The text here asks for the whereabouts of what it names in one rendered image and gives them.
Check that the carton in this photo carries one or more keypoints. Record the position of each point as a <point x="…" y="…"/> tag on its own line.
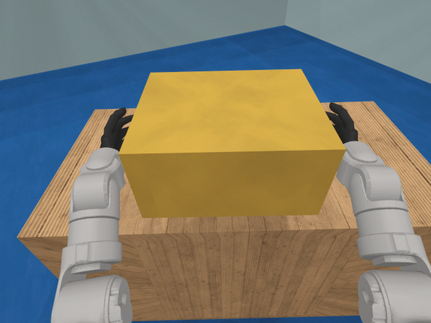
<point x="230" y="144"/>

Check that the robot right forearm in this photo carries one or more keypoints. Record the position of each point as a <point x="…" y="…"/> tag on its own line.
<point x="386" y="234"/>

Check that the left robot hand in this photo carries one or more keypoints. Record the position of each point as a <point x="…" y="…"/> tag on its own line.
<point x="113" y="132"/>

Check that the right robot hand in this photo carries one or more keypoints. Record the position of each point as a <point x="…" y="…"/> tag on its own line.
<point x="343" y="123"/>

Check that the robot left forearm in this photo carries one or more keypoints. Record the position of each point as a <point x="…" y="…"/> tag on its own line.
<point x="93" y="239"/>

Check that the robot right upper arm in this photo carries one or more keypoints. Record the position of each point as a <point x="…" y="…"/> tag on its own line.
<point x="394" y="297"/>

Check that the robot left upper arm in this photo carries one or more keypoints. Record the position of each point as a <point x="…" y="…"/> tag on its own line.
<point x="96" y="300"/>

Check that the pedestal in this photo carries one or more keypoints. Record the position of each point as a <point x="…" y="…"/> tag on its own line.
<point x="200" y="268"/>

